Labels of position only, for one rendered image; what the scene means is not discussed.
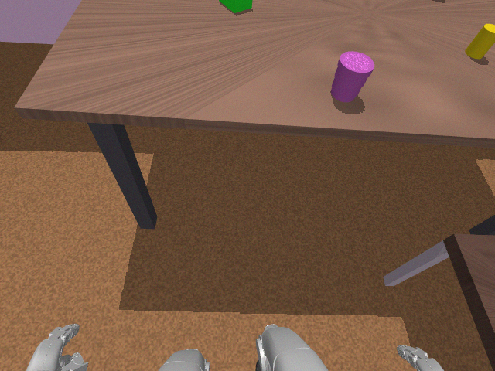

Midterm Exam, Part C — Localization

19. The table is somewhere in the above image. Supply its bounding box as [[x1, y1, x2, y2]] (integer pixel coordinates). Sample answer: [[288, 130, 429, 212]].
[[14, 0, 495, 235]]

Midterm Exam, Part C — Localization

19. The left robot hand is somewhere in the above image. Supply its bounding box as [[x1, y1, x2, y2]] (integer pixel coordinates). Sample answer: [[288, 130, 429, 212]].
[[26, 324, 88, 371]]

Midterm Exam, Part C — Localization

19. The right robot hand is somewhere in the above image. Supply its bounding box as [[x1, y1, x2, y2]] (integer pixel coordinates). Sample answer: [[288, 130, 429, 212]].
[[397, 345, 444, 371]]

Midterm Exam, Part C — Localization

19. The chair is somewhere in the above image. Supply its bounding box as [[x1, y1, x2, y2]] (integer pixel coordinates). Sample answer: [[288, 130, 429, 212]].
[[383, 233, 495, 371]]

